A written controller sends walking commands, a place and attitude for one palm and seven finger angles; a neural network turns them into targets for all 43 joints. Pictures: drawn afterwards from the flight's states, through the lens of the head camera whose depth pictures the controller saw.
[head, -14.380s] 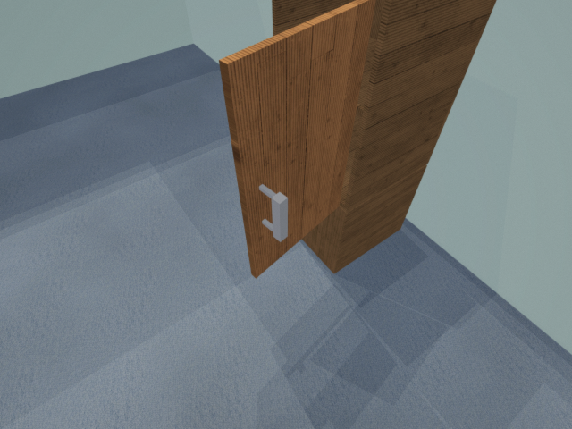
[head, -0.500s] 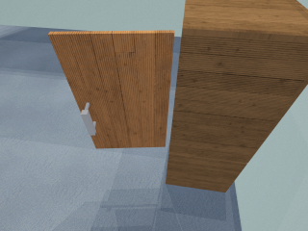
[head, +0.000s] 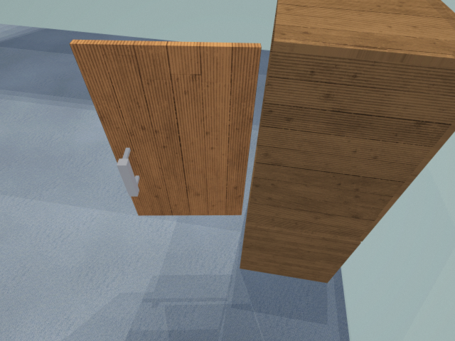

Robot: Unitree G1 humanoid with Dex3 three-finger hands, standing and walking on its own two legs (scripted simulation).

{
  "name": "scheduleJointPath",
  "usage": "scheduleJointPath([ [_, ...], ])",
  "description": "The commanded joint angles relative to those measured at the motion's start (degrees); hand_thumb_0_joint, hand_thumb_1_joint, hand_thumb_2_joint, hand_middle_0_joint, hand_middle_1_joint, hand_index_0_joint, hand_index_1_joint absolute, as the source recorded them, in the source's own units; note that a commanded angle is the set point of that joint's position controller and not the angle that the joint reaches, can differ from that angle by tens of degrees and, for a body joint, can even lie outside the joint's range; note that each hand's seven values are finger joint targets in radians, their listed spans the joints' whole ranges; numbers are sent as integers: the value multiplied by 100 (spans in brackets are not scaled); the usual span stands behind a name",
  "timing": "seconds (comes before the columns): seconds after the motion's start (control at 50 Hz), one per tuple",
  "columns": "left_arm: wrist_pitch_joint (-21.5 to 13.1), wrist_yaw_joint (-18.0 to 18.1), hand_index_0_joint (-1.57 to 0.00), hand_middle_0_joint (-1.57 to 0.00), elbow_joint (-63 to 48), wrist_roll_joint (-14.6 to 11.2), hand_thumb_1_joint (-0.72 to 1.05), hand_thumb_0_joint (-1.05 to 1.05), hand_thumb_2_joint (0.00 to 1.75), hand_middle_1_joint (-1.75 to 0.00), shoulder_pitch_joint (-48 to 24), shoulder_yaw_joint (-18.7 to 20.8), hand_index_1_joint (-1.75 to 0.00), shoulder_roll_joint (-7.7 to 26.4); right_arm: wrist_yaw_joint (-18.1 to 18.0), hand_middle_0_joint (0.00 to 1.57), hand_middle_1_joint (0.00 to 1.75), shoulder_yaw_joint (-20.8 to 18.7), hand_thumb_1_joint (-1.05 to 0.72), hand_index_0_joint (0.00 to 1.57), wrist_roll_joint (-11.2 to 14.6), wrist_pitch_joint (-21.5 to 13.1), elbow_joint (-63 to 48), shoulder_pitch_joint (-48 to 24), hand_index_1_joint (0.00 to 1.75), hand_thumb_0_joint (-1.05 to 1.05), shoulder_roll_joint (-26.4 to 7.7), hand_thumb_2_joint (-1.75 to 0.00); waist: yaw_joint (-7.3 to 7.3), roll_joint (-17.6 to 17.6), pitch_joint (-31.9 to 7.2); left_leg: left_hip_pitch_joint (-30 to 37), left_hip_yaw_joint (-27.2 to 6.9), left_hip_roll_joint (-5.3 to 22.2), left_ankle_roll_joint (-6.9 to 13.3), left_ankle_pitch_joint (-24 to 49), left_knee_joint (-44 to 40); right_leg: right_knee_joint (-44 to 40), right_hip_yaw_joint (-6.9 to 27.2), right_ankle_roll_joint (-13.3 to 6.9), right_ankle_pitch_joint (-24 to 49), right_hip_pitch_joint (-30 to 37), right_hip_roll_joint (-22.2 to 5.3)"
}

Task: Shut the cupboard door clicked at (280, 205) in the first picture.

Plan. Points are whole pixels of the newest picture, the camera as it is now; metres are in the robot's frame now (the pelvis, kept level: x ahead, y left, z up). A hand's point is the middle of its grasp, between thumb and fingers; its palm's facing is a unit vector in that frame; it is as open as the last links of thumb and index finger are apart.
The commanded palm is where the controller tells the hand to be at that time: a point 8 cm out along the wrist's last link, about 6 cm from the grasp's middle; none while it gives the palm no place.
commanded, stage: look again from close up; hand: left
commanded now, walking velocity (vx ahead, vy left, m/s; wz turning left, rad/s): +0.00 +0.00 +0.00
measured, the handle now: (130, 172) +0.53 +0.29 -0.09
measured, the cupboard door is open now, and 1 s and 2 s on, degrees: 100 100 100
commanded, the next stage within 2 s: shuffle to correct the standing spot in 0.26 s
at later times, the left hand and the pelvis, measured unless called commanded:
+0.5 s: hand out of the picture +0.02 +0.18 -0.18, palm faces +0.02 -0.98 -0.21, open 7.4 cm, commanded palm none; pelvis +0.01 +0.00 +0.00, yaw +1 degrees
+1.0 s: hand out of the picture +0.14 +0.22 -0.17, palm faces +0.07 -0.98 -0.19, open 7.3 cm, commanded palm none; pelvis +0.09 +0.05 +0.00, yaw +4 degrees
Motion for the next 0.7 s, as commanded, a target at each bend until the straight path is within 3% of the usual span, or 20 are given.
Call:
scheduleJointPath([
  [0.0,-116,51,-20,-20,-203,30,90,0,90,-30,254,146,-30,718,-59,20,30,-112,-90,20,1,-100,-132,181,30,0,-675,-90,13,28,133,-59,-743,700,-28,366,-540,-480,511,-242,510,-85,-484],
  [0.34,-118,49,-20,-20,-272,22,90,0,90,-30,92,189,-30,789,-64,20,30,-113,-90,20,-13,-107,-44,57,30,0,-728,-90,28,22,65,52,-714,735,-58,659,-574,-498,470,-230,771,68,-509],
  [0.4,-70,46,-20,-20,-261,42,90,0,90,-30,245,217,-30,701,-35,20,30,-84,-90,20,-31,-24,-38,220,30,0,-567,-90,66,-49,121,-176,-648,608,-52,-48,-421,-456,444,-276,2,109,-562],
  [0.44,-34,27,-20,-20,-310,51,90,0,90,-30,322,302,-30,820,-10,20,30,-104,-90,20,-55,39,-144,177,30,0,-587,-90,106,-169,350,-617,-561,424,-75,-743,-177,-605,667,-403,-928,18,-752],
  [0.48,-6,18,-20,-20,-371,58,90,0,90,-30,431,409,-30,1004,17,20,30,-122,-90,20,-74,87,-284,163,30,0,-539,-90,166,-614,482,-1128,-326,163,-138,-1048,427,-944,1144,-636,-1710,100,-1146],
  [0.52,-12,48,-20,-20,-453,64,90,0,90,-30,611,538,-30,1157,30,20,30,-162,-90,20,-80,106,-438,91,30,0,-520,-90,258,-1072,492,-1563,-183,154,-167,-1096,1319,-1286,1728,-964,-1733,285,-1747],
  [0.54,-37,58,-20,-20,-486,75,90,0,90,-30,656,568,-30,1136,41,20,30,-177,-90,20,-81,86,-495,33,30,0,-495,-90,276,-973,540,-1623,-233,253,-168,-1204,1502,-1247,1771,-1087,-1348,257,-1868],
  [0.56,-62,59,-20,-20,-510,91,90,0,90,-30,601,583,-30,1129,56,20,30,-172,-90,20,-72,49,-526,122,30,0,-447,-90,192,-834,455,-1468,-267,302,-162,-1220,1237,-1016,1586,-1106,-879,255,-1867],
  [0.58,-67,41,-20,-20,-559,96,90,0,90,-30,499,583,-30,1105,66,20,30,-169,-90,20,-60,10,-490,321,30,0,-380,-90,84,-704,302,-985,-199,258,-154,-1019,699,-665,1227,-1000,-485,129,-1699],
  [0.6,-44,21,-20,-20,-624,82,90,0,90,-30,321,580,-30,1030,65,20,30,-176,-90,20,-52,-21,-374,643,30,0,-362,-90,-69,-402,266,-240,-133,208,-124,-669,171,-234,725,-803,-533,-353,-1343],
  [0.62,-13,-18,-20,-20,-707,67,90,0,90,-30,222,538,-30,830,45,20,30,-206,-90,20,-77,-40,-284,984,30,0,-549,-90,-196,287,231,339,-612,480,39,-410,-119,451,149,-529,-853,-935,-760],
  [0.64,21,-35,-20,-20,-787,70,90,0,90,-30,194,484,-30,555,26,20,30,-311,-90,20,-136,-46,-204,1359,30,0,-965,-90,-313,1493,243,834,-1860,1457,452,-502,-694,1738,-617,-229,-1534,-1750,-142],
  [0.66,4,-12,-20,-20,-946,130,90,0,90,-30,-156,404,-30,444,-26,20,30,-302,-90,20,-132,-45,-137,1715,30,0,-966,-90,-464,1727,441,959,-2606,1901,849,-361,-1253,2907,-519,-199,-2170,-2437,15],
  [0.68,-31,-22,-20,-20,-971,128,90,0,90,-30,-333,405,-30,454,-62,20,30,-248,-90,20,-116,-57,-147,1681,30,0,-867,-90,-415,1098,615,834,-2748,2070,1154,8,-1219,3627,-217,-278,-1988,-2735,-218],
])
